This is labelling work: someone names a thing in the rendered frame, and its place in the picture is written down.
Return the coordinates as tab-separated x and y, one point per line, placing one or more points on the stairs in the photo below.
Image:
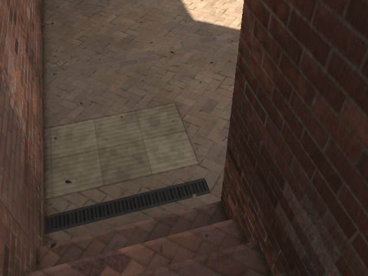
199	241

